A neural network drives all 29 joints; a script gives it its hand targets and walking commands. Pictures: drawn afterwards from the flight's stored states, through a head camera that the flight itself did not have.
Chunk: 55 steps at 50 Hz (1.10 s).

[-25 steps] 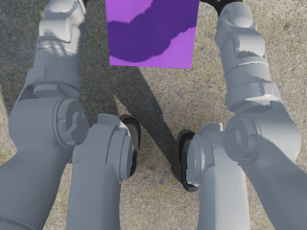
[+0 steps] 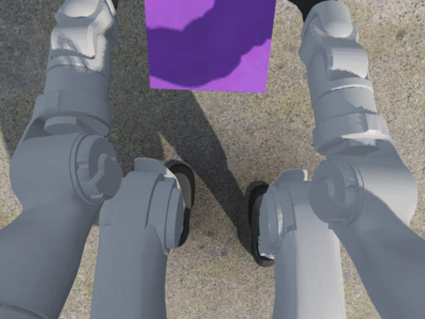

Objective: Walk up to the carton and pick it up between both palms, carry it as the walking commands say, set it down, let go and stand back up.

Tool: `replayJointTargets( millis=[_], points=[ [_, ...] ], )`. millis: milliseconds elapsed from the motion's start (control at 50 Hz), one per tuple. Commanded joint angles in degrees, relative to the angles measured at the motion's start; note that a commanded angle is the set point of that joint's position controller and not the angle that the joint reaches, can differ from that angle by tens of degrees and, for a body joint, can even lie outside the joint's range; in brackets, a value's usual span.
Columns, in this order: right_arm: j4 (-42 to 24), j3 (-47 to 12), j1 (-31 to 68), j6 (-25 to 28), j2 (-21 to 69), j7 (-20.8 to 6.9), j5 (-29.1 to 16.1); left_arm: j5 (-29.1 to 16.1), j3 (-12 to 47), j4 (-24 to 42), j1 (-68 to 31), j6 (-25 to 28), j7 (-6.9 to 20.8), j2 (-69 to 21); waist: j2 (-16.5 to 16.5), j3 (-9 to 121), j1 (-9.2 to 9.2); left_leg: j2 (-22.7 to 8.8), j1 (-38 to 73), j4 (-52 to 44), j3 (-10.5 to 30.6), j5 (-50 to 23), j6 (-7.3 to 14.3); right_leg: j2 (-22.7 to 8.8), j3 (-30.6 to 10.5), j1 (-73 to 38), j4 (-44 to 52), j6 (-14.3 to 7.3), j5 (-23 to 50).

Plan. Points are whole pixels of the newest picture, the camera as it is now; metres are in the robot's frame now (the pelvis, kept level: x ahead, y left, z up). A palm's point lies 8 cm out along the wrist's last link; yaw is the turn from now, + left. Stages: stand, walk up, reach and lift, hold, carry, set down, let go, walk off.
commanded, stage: set down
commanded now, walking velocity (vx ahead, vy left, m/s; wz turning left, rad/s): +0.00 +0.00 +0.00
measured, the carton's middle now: (211, 5) +0.56 +0.07 -0.26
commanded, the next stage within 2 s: none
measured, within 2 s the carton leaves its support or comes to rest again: rests again in 0.76 s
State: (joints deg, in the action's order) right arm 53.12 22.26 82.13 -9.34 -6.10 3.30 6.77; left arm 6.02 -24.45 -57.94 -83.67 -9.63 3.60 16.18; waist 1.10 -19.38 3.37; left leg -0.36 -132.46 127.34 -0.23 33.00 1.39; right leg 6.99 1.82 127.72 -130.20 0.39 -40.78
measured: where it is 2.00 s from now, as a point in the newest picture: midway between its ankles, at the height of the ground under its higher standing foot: (220, 228)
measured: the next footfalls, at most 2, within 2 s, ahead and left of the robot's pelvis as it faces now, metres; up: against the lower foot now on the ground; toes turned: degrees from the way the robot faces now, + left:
none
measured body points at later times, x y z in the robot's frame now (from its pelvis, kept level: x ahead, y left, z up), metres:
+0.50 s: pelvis +0.01 +0.00 +0.00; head +0.38 +0.03 +0.24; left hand +0.56 +0.22 -0.18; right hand +0.57 -0.08 -0.18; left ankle +0.11 +0.11 -0.33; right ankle +0.08 -0.11 -0.33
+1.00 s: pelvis -0.01 +0.00 -0.01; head +0.36 +0.02 +0.24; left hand +0.51 +0.23 -0.20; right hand +0.54 -0.10 -0.20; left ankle +0.11 +0.11 -0.33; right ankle +0.08 -0.11 -0.33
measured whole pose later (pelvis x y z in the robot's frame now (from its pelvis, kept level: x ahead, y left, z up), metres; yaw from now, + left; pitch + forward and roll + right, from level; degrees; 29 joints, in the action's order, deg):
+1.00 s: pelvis -0.01 +0.00 -0.01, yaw +0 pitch +33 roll -1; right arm 63.3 7.7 83.2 -3.8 -13.1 7.7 -5.1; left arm -5.3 -13.5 -70.8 -83.8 -1.2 -2.2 21.8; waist 1.4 -25.8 2.5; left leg -0.3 -129.5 128.8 -0.3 31.8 0.9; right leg 7.0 1.8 125.1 -132.1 0.7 -39.7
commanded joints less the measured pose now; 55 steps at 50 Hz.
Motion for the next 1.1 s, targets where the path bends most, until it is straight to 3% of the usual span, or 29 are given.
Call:
replayJointTargets(
  millis=[0, 460, 580, 680, 760, 840, 880, 1080],
  points=[
    [5.1, -17.0, 13.0, -1.9, 42.6, -11.4, -1.5, -1.1, 15.7, -7.7, -7.4, -3.3, 12.4, -46.7, 3.2, 41.3, 0.98, 5.9, 28.5, -7.0, 0.9, -20.3, 0.2, 2.5, -0.4, -14.2, 12.2, -0.7, 20.0],
    [6.1, -15.8, 10.0, -1.0, 39.6, -11.2, -0.8, -0.4, 14.3, -9.3, -5.3, -2.2, 11.9, -42.9, 3.2, 39.5, 1.13, 5.6, 28.6, -5.9, 1.2, -21.9, -0.1, 2.5, -0.6, -13.7, 11.0, -0.2, 21.3],
    [6.4, -14.6, 9.4, -0.2, 34.2, -9.9, -0.9, -0.1, 12.8, -9.2, -4.7, -1.2, 10.6, -37.5, 3.0, 40.6, 1.72, 5.2, 29.7, -5.6, 1.0, -22.3, -0.6, 2.1, -0.4, -14.5, 10.7, 0.2, 21.2],
    [6.3, -13.4, 9.9, 1.2, 27.6, -7.9, -1.1, -0.9, 11.6, -8.7, -5.7, 0.5, 8.5, -30.8, 3.0, 42.5, 1.76, 4.8, 30.7, -5.2, 0.9, -22.6, -1.3, 1.8, -0.3, -16.1, 10.4, 0.6, 21.6],
    [4.2, -13.0, 13.1, 4.5, 19.8, -4.8, -3.1, -4.5, 11.6, -6.3, -10.0, 4.2, 4.9, -22.5, 2.8, 46.6, 1.48, 4.6, 33.0, -4.0, 1.1, -26.1, -1.5, 1.5, -0.5, -18.6, 9.4, 0.8, 25.0],
    [3.6, -11.1, 11.8, 7.2, -3.9, 2.0, -6.8, -7.0, 8.3, -7.3, -8.3, 8.3, -2.7, 2.5, 2.1, 53.0, 1.6, 3.8, 38.5, -3.6, 1.1, -29.7, -1.9, 0.4, -0.5, -21.5, 9.0, 2.0, 27.6],
    [4.1, -12.1, 12.1, 7.2, -10.4, 4.5, -9.1, -8.6, 8.1, -7.8, -9.3, 9.3, -5.6, 10.2, 2.1, 55.0, 1.57, 3.1, 39.2, -3.9, 1.8, -29.2, -2.1, -0.4, -1.0, -21.4, 9.5, 2.3, 27.0],
    [8.1, -18.5, 19.9, 5.9, -14.4, 3.8, -17.1, -16.2, 14.5, -10.2, -17.2, 9.6, -5.8, 15.5, 1.3, 49.8, 1.84, 0.4, 32.8, -5.9, 1.6, -17.8, -2.0, -2.9, -2.4, -18.2, 11.5, 1.5, 17.2]
  ],
)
